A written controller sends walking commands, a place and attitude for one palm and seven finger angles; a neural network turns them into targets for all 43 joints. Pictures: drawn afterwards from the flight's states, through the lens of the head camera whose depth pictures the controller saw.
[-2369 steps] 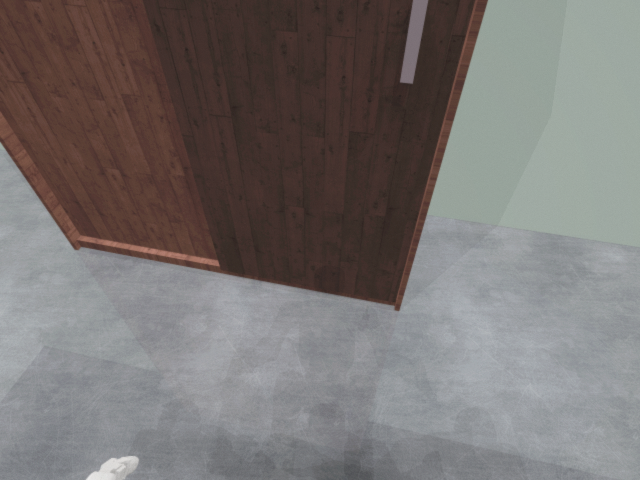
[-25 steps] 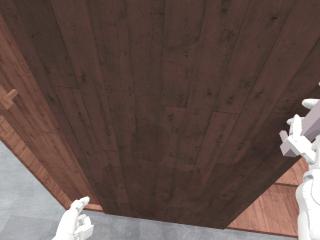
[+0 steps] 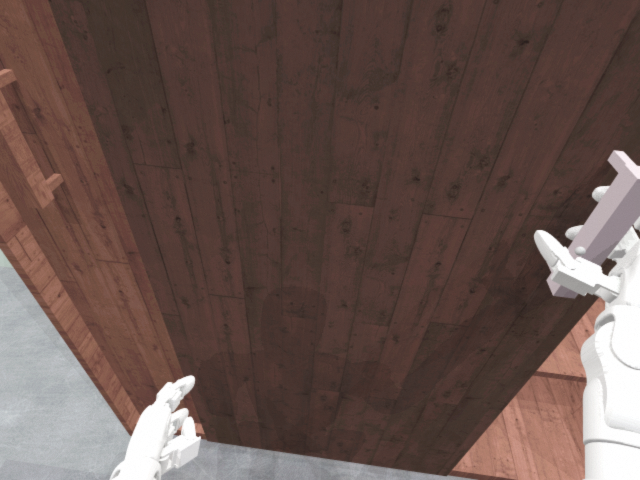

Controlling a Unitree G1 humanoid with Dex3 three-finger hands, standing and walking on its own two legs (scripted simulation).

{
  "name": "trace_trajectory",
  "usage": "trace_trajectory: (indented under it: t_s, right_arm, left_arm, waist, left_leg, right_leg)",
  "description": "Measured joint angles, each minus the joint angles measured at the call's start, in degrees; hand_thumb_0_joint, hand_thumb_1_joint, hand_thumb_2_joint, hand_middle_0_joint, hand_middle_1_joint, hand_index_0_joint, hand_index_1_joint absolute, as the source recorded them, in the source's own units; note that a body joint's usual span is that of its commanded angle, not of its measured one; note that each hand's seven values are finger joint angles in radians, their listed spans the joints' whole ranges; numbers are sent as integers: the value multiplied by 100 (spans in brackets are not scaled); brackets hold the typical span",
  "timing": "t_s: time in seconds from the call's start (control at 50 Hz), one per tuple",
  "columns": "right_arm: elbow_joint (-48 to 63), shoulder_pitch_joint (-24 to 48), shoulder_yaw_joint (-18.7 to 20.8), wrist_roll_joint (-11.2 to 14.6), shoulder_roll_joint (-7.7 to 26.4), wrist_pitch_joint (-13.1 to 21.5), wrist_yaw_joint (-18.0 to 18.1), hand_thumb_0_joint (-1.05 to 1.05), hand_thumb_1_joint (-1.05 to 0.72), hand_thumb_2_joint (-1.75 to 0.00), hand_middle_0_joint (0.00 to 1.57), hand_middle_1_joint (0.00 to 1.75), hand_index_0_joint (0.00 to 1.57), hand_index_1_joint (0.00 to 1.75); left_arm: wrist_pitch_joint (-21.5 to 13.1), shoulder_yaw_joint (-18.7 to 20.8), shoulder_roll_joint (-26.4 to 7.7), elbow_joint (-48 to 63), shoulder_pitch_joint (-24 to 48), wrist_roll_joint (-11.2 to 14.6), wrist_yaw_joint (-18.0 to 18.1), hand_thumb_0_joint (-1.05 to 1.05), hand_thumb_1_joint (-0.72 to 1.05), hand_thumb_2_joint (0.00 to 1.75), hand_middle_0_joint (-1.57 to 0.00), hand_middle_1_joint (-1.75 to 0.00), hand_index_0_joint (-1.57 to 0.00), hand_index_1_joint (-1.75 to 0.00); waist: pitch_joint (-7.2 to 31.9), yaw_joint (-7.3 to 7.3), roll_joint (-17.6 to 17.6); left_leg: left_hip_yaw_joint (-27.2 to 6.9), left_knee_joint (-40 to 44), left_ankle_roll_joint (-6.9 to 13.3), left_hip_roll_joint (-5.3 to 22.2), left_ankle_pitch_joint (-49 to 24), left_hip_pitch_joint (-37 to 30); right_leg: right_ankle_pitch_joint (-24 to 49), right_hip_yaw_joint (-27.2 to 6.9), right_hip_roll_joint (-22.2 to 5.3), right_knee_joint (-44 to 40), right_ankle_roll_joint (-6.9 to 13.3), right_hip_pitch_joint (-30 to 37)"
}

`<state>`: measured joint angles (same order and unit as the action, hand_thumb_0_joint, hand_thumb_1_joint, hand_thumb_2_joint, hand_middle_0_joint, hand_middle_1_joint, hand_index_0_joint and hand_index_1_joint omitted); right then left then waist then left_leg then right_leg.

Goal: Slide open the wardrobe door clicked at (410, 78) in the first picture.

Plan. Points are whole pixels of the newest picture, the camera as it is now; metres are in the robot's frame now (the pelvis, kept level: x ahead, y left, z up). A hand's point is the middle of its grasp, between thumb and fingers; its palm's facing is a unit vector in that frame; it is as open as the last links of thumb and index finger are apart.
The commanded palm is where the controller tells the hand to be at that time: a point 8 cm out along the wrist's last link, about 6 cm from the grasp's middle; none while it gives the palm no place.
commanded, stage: loosen the grip on the handle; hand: right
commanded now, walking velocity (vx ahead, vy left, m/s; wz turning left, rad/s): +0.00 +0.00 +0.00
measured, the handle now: (589, 226) +0.35 -0.28 +0.21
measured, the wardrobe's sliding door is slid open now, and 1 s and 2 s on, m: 0.43 0.43 0.43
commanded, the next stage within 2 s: slip the hand off the handle in 0.34 s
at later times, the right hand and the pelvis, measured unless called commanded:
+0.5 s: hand (582, 257) +0.31 -0.27 +0.20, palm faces +0.49 +0.86 -0.14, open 14.7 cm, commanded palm +0.27 -0.31 +0.19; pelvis +0.02 +0.01 -0.01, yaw +0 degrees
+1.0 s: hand out of the picture +0.29 -0.33 +0.20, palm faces +0.55 +0.81 -0.19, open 14.7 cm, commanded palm +0.26 -0.37 +0.19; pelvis +0.03 +0.01 -0.01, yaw -1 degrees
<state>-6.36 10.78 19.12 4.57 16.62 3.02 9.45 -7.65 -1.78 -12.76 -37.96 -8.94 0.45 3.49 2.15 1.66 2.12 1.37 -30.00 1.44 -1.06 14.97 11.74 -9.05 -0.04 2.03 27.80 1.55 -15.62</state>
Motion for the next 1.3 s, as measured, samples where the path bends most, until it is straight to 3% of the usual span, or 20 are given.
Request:
trace_trajectory:
  t_s: [0.1, 0.2, 0.3, 0.4, 0.48, 0.68, 0.84, 1.06, 1.2, 1.3]
  right_arm:
    - [-371, 228, -80, -400, 215, 156, 276, -2, 18, -40, 46, 139, 28, 130]
    - [-500, 381, -27, -366, 396, 462, 27, -1, 40, -28, 43, 135, 27, 126]
    - [-389, 197, 18, -144, 527, 599, -213, -1, 50, -23, 43, 132, 25, 121]
    - [-141, -120, 94, 126, 484, 715, -349, -1, 54, -21, 43, 129, 25, 117]
    - [103, -332, 117, 197, 415, 768, -380, -1, 55, -20, 45, 129, 25, 116]
    - [409, -554, 356, 418, 607, 465, -734, -1, 56, -20, 54, 131, 25, 115]
    - [148, -604, 991, 489, 870, 227, -844, -1, 56, -20, 41, 123, 26, 115]
    - [-204, -453, 1218, 678, 1116, 558, -1452, -1, 56, -20, 28, 116, 25, 115]
    - [282, -999, 1161, 791, 964, 554, -1402, -1, 56, -20, 26, 115, 25, 115]
    - [894, -1646, 1233, 884, 829, 565, -1269, -1, 56, -20, 26, 115, 26, 115]
  left_arm:
    - [-56, -120, 24, 5, -219, -45, 54, 1, 90, 90, -20, -30, -21, -30]
    - [-97, -110, -53, -177, -357, -62, 147, 1, 90, 90, -20, -30, -21, -30]
    - [-160, -32, -153, -324, -451, -38, 238, 1, 90, 90, -20, -30, -21, -30]
    - [-235, 7, -174, -399, -447, -19, 277, 2, 90, 90, -20, -30, -21, -30]
    - [-266, 8, -144, -353, -372, -10, 271, 2, 90, 90, -20, -30, -21, -30]
    - [-57, -51, -26, -100, -26, 46, 312, 1, 90, 90, -20, -30, -21, -30]
    - [94, -55, -39, 3, -70, 86, 348, 1, 90, 90, -20, -30, -21, -30]
    - [31, 5, -194, -205, -287, 132, 510, 1, 90, 90, -20, -30, -21, -30]
    - [-95, 25, -167, -131, -414, 107, 443, 1, 90, 90, -20, -30, -21, -30]
    - [-160, 13, -88, -113, -451, 95, 391, 1, 90, 90, -20, -30, -21, -30]
  waist:
    - [-34, -25, -171]
    - [-156, 10, -228]
    - [-144, 31, -113]
    - [-63, 76, -29]
    - [2, 140, -40]
    - [127, 221, -63]
    - [182, 250, -84]
    - [92, 224, -55]
    - [164, 131, 4]
    - [224, 158, -25]
  left_leg:
    - [-17, -304, 42, 7, 114, 129]
    - [46, -446, 96, -70, 154, 258]
    - [86, -477, 116, -136, 199, 326]
    - [87, -465, 127, -174, 274, 323]
    - [67, -461, 118, -157, 344, 324]
    - [52, -478, 108, -106, 477, 338]
    - [80, -479, 122, -114, 523, 346]
    - [149, -534, 93, -100, 515, 412]
    - [38, -496, 49, -102, 452, 415]
    - [-11, -467, 25, -102, 437, 335]
  right_leg:
    - [-224, 30, -1, 222, -41, -76]
    - [-389, -31, -73, 510, -78, -277]
    - [-379, -80, -129, 646, -80, -404]
    - [-343, -90, -164, 693, -95, -435]
    - [-443, -72, -145, 695, -88, -436]
    - [-548, -58, -93, 666, -81, -434]
    - [-603, -86, -97, 701, -94, -466]
    - [-613, -149, -78, 841, -61, -593]
    - [-589, -38, -92, 797, -15, -559]
    - [-593, 10, -97, 775, 7, -469]
